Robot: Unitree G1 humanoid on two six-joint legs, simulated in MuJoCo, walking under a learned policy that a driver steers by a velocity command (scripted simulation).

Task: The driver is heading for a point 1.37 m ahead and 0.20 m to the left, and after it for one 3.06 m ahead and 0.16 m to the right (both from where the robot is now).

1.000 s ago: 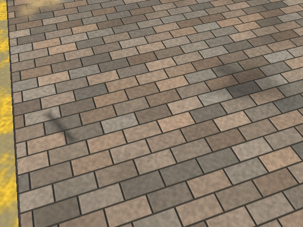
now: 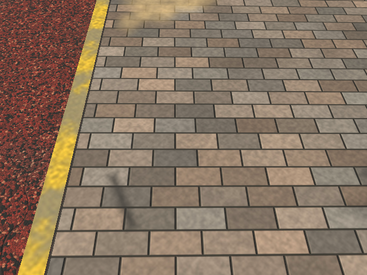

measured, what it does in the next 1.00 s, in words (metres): walks ahead, turning left: right foot, then left foot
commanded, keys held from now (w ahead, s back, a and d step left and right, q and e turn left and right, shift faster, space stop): w+q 0.60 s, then w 0.40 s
